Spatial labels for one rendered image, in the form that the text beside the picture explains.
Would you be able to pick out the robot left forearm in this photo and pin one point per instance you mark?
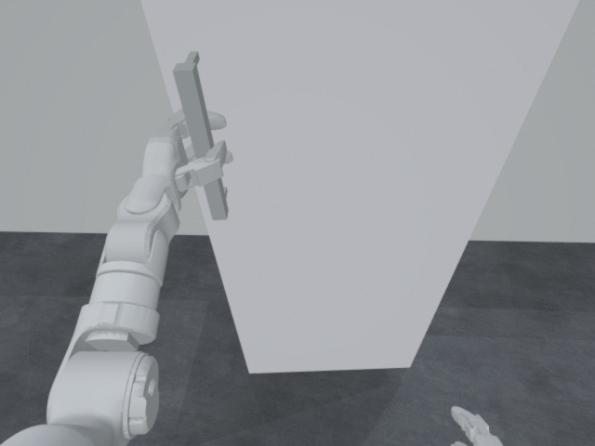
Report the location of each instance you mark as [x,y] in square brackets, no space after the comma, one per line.
[121,314]

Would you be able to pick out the left robot upper arm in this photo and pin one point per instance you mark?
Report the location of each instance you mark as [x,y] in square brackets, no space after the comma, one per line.
[102,398]

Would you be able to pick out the robot left hand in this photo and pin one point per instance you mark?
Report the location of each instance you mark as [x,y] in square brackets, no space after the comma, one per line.
[165,155]

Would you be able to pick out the handle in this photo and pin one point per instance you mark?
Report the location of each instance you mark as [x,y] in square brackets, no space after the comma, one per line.
[193,105]

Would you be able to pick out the robot right hand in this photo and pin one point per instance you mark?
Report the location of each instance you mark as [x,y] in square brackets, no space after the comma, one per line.
[475,428]

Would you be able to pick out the fridge door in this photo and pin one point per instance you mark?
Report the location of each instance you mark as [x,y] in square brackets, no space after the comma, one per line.
[366,138]

